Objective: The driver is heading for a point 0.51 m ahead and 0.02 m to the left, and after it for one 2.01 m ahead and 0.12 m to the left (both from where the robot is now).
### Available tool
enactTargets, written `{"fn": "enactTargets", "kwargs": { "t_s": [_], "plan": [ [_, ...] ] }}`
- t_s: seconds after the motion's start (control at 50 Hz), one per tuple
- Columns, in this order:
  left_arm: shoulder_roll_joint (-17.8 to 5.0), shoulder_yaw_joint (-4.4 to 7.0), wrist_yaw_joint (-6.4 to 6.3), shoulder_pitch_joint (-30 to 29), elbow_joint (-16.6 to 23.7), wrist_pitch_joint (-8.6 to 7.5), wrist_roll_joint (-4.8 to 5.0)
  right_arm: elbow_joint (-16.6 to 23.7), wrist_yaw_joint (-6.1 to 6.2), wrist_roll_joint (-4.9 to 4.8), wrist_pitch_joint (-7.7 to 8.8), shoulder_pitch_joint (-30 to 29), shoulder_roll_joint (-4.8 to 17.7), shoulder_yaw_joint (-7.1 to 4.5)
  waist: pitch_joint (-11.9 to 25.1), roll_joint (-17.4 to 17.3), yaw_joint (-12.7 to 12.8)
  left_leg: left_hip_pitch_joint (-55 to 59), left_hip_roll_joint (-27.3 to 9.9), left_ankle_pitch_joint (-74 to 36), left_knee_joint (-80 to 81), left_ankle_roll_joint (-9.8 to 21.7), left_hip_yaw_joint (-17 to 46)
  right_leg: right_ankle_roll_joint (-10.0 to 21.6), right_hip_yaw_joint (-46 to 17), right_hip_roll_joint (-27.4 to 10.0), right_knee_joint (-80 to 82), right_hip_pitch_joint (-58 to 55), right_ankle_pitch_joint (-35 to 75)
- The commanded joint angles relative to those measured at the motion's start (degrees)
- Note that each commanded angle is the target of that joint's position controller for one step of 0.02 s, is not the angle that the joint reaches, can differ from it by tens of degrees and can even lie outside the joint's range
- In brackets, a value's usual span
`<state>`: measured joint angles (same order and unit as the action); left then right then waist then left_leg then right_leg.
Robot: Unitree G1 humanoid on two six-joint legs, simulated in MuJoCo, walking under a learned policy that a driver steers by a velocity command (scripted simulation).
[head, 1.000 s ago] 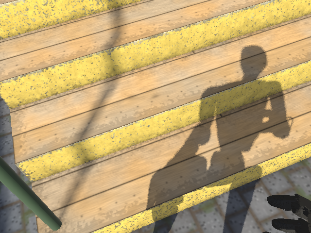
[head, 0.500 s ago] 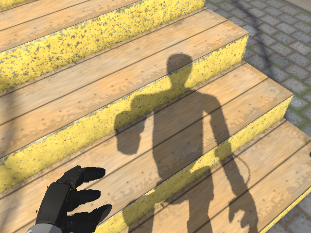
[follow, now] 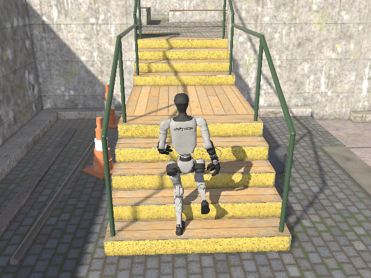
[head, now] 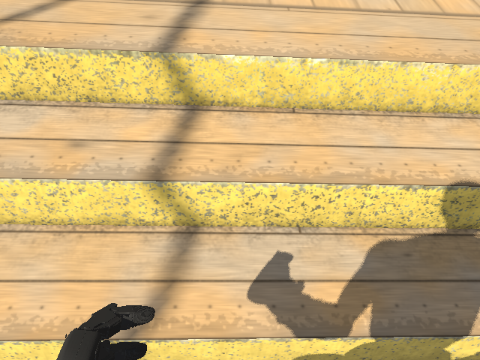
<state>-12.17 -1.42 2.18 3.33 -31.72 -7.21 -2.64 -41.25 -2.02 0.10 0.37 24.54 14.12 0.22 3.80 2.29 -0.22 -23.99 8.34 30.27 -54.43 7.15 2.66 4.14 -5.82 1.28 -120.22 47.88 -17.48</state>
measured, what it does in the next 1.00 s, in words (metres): climbs: right foot 0.16 m higher, then left foot 0.16 m higher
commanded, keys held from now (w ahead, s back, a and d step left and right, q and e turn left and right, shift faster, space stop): w+q+shift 0.36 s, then w+e+shift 0.64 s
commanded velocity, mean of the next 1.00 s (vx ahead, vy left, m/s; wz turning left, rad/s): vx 1.00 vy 0.00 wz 0.15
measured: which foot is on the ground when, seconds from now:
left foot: down 0.00-0.22, up 0.24-0.64, down 0.66-1.00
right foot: up 0.00-0.20, down 0.22-0.68, up 0.70-1.00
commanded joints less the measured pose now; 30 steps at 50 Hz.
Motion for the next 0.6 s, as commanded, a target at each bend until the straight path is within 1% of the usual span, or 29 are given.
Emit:
{"fn": "enactTargets", "kwargs": {
  "t_s": [0.02,0.04,0.06,0.08,0.1,0.12,0.14,0.16,0.18,0.2,0.22,0.24,0.26,0.28,0.3,0.32,0.34,0.38,0.4,0.42,0.44,0.46,0.48,0.5,0.52,0.54,0.56,0.58,0.6],
  "plan": [
    [3.9,-4.18,0.89,-0.5,9.6,-0.6,0.5,1.3,0.57,0.42,1.52,-7.4,0.0,0.41,-16.6,-4.8,8.2,-9.9,-7.6,-8.7,36.8,5.6,22.4,-1.8,5.8,-1.3,-0.2,19.3,-4.8],
    [4.7,-4.86,0.59,-2.4,10.8,-0.07,0.0,-0.2,1.09,0.52,2.22,-8.0,1.2,0.24,-15.2,-7.2,8.0,-13.4,-7.5,-9.9,39.6,7.1,23.4,-2.6,8.3,-0.2,-3.0,17.7,-5.7],
    [5.1,-5.41,-0.03,-5.3,12.3,0.0,-0.16,-1.6,1.25,0.19,2.73,-5.6,2.7,0.06,-13.8,-5.9,6.3,-10.7,-8.6,-7.2,40.9,7.9,25.5,-3.0,8.4,-1.1,-6.2,21.8,-6.7],
    [6.1,-6.61,-0.52,-8.3,15.9,-0.36,-0.75,-2.6,1.27,-1.74,2.85,-4.1,5.0,-0.41,-12.7,-2.7,6.4,-10.3,-8.3,-1.1,42.2,6.8,24.6,-3.0,6.9,-4.4,7.2,20.8,-5.8],
    [5.6,-6.98,-1.19,-12.5,17.5,-0.56,-0.92,-3.5,1.86,-2.43,2.76,-0.7,6.0,-0.81,-11.5,-0.5,3.9,-9.0,-8.8,-2.5,45.5,7.3,24.3,-3.7,9.4,-4.5,16.7,18.1,-4.5],
    [5.7,-8.04,-2.05,-17.9,20.9,-0.64,-2.3,-3.2,3.27,-3.44,1.81,-0.5,7.7,-1.8,-6.6,1.2,2.7,-16.9,-10.1,-11.7,55.0,8.2,22.1,-3.9,14.7,-5.1,34.7,-2.9,-2.1],
    [2.6,-5.74,-2.85,-11.9,18.9,-0.96,-1.37,-3.4,4.23,-3.24,3.05,-1.9,6.7,-1.34,2.8,-3.0,7.0,-23.1,-8.0,-48.0,51.3,7.6,17.7,-4.0,18.9,0.1,42.2,-32.1,0.3],
    [-2.4,-2.39,-4.51,-3.5,18.3,-1.12,-0.09,-3.9,4.48,-2.86,4.42,-0.1,10.3,-2.68,13.5,-7.8,11.6,-18.0,-9.1,-78.8,42.9,5.7,19.0,-5.8,16.9,2.7,45.3,-49.4,0.9],
    [-10.6,2.26,-5.27,12.1,13.9,-0.42,1.31,-2.9,4.16,-1.24,4.55,-7.5,19.7,-5.41,21.8,-12.8,21.6,-2.7,-11.9,-103.2,28.2,3.1,20.8,-5.2,10.0,2.2,53.2,-52.9,-9.9],
    [-16.7,5.49,-5.52,28.7,7.8,0.29,3.18,-0.8,3.62,0.21,4.7,-14.9,22.4,-6.97,26.0,-12.5,27.2,4.4,-11.6,-107.6,10.7,0.6,21.2,-3.0,0.9,0.4,64.7,-58.1,-16.7],
    [-20.1,6.16,-4.86,39.0,-0.2,0.79,3.71,3.6,2.73,3.22,5.83,-21.2,11.3,-4.18,24.9,7.4,24.0,-1.4,-5.5,-59.7,-11.2,1.5,18.0,-1.0,-13.1,-6.9,76.8,-65.1,-20.8],
    [-16.6,4.1,-5.61,30.0,-1.7,1.92,0.52,9.8,0.41,3.47,6.3,-19.4,-1.2,-1.64,16.0,35.8,12.3,-23.4,3.7,-19.5,-41.6,1.1,15.4,5.3,-50.6,-19.0,103.0,-58.2,-18.3],
    [-4.8,2.02,-6.21,17.8,0.8,2.68,1.2,10.4,-2.27,1.24,6.77,-12.5,-0.9,-1.59,6.4,21.4,5.3,-32.0,-1.1,-18.7,-58.0,1.3,13.3,8.6,-58.2,-26.4,107.6,-49.0,-31.7],
    [1.7,0.59,-5.58,14.7,-2.3,2.79,1.67,14.0,-3.23,-0.33,5.92,-16.9,-3.8,-0.21,-3.3,10.7,4.0,-35.7,-3.3,-17.8,-66.2,0.8,8.3,9.5,-47.8,-25.2,106.6,-37.8,-35.8],
    [5.5,0.2,-4.71,12.0,-6.1,2.49,2.13,14.7,-3.34,-0.05,4.26,-16.0,-6.6,1.15,-10.2,3.8,-0.8,-38.3,-6.1,-15.1,-67.1,1.2,6.9,6.6,-32.2,-22.8,101.7,-30.8,-28.5],
    [8.2,0.17,-4.06,10.7,-9.3,2.58,1.68,13.1,-3.13,-0.63,2.59,-12.4,-6.7,1.24,-10.3,-1.3,-4.0,-36.4,-9.4,-15.8,-64.3,1.6,7.1,2.2,-19.5,-19.6,97.4,-26.2,-20.7],
    [7.3,0.59,-3.18,11.3,-11.5,2.77,0.84,12.8,-3.11,-1.84,1.95,-9.7,-7.1,2.01,-9.6,-3.4,-5.5,-34.3,-10.7,-18.0,-64.2,1.4,7.4,0.5,-11.7,-18.8,97.0,-22.2,-12.3],
    [2.8,1.75,-2.59,13.7,-14.8,2.67,0.63,13.9,-1.74,-2.86,0.56,-12.9,-7.3,3.06,-12.2,-3.0,-4.6,-38.4,-11.2,-16.7,-62.7,-0.8,6.8,2.5,-3.6,-19.3,102.4,-20.4,-9.6],
    [1.7,1.62,-2.44,14.3,-15.7,2.11,1.02,15.5,-1.23,-2.63,0.3,-15.8,-8.0,3.89,-12.3,-2.2,-4.7,-39.6,-11.6,-18.5,-59.5,-1.5,8.6,2.9,-0.9,-18.1,104.3,-19.2,-9.9],
    [0.7,1.45,-2.3,14.2,-15.9,1.53,1.56,15.8,-0.52,-1.85,0.31,-18.6,-7.3,4.14,-12.1,-3.7,-4.6,-39.4,-11.1,-22.1,-55.6,-1.9,7.7,3.1,2.3,-16.4,105.7,-18.5,-8.0],
    [-1.6,1.69,-2.3,17.0,-17.2,1.06,1.28,16.0,0.13,-1.24,0.37,-22.3,-7.6,4.46,-11.8,-3.6,-2.7,-43.0,-9.8,-22.1,-59.2,-3.0,5.2,5.2,2.6,-17.1,108.2,-21.4,-7.1],
    [-3.5,1.91,-2.64,20.2,-18.1,0.86,1.36,16.6,0.53,-0.92,0.47,-23.4,-7.9,4.79,-11.4,-2.9,-1.9,-47.6,-9.8,-20.0,-63.7,-3.7,5.1,6.6,1.3,-18.4,110.1,-26.4,-5.6],
    [-4.7,2.09,-3.25,23.5,-19.0,0.76,1.99,17.5,0.63,-1.42,0.78,-24.6,-7.7,5.16,-12.3,-2.7,-1.5,-53.6,-11.1,-16.8,-63.5,-4.2,5.5,6.8,0.8,-18.5,111.0,-32.8,-6.4],
    [-5.0,1.95,-3.78,27.7,-20.2,1.49,2.05,19.2,0.34,-1.28,1.29,-29.5,-8.0,6.07,-12.1,-2.9,0.9,-62.7,-12.5,-12.4,-66.2,-4.7,4.0,7.4,-1.2,-19.5,111.5,-41.5,-5.5],
    [-5.1,1.89,-4.68,30.6,-21.1,2.37,2.12,21.6,-0.47,-1.29,2.54,-34.9,-8.7,6.95,-13.3,-3.7,1.9,-69.5,-15.2,-8.1,-65.3,-5.1,1.7,6.9,-2.0,-20.1,112.6,-47.7,-2.8],
    [-5.5,2.05,-5.4,32.3,-21.5,3.53,2.41,24.9,-1.65,-1.08,3.68,-41.5,-8.9,8.14,-13.2,-5.0,2.5,-69.0,-18.6,-6.2,-54.0,-6.2,-3.9,5.8,-1.0,-18.9,115.5,-48.7,-4.6],
    [-4.1,1.62,-5.91,34.6,-22.3,4.59,3.07,28.0,-2.55,-1.12,4.73,-47.7,-9.2,8.99,-11.1,-5.2,3.9,-57.3,-20.6,-11.2,-43.0,-6.3,-5.8,5.5,-0.3,-18.6,119.7,-43.3,-2.2],
    [-5.6,1.82,-5.82,34.3,-22.0,4.84,3.71,29.2,-4.0,-0.21,5.81,-52.0,-9.4,10.17,-8.1,-6.0,4.8,-31.2,-19.8,-16.9,-26.2,-6.1,-12.0,7.0,3.0,-18.0,127.7,-30.1,2.9],
    [-6.8,2.17,-5.65,36.7,-23.4,4.8,5.01,29.1,-4.32,-0.48,6.43,-51.9,-11.1,9.86,-3.9,0.9,4.0,-10.9,-16.8,-11.0,-17.9,-6.0,-13.1,6.4,4.7,-17.1,126.4,-25.6,22.1]
  ]
}}
Keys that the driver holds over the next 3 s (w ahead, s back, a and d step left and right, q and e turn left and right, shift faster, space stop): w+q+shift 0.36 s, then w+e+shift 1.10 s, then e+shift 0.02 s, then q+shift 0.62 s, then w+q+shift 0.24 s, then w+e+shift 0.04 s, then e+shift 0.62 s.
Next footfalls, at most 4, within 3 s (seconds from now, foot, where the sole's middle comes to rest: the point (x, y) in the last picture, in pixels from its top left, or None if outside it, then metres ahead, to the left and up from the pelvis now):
0.22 right None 0.36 -0.14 -0.57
0.66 left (89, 298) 0.56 0.33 -0.41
1.08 right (154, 146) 0.89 0.22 -0.26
1.48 left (127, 5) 1.32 0.35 -0.10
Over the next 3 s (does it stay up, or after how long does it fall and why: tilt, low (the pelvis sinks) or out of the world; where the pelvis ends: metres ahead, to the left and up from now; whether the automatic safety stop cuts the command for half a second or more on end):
stays up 1.72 0.20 0.67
